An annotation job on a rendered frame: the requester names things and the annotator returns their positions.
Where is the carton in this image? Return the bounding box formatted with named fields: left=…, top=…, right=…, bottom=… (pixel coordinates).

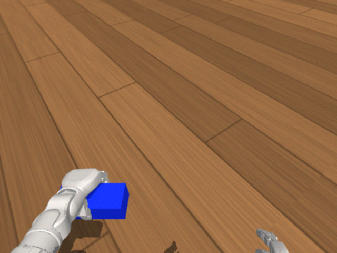
left=60, top=183, right=129, bottom=219

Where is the left robot hand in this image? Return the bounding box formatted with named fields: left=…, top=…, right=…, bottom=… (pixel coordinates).
left=62, top=168, right=110, bottom=220

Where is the left robot arm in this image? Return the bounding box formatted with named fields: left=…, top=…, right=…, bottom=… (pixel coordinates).
left=11, top=186, right=85, bottom=253

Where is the right robot hand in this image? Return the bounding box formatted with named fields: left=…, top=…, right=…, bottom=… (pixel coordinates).
left=255, top=229, right=289, bottom=253

